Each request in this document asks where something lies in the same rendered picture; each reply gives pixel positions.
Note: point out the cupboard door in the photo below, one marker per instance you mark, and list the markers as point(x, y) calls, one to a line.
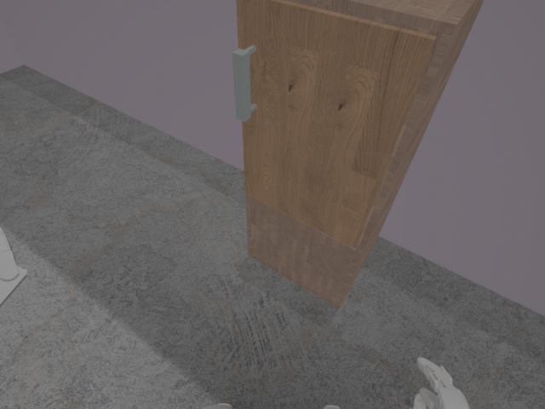
point(332, 94)

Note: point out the handle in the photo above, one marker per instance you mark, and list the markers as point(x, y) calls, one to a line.
point(241, 76)

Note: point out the right robot hand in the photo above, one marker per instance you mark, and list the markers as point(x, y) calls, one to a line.
point(448, 396)

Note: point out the left robot hand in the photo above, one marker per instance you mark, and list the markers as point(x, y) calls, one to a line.
point(11, 275)

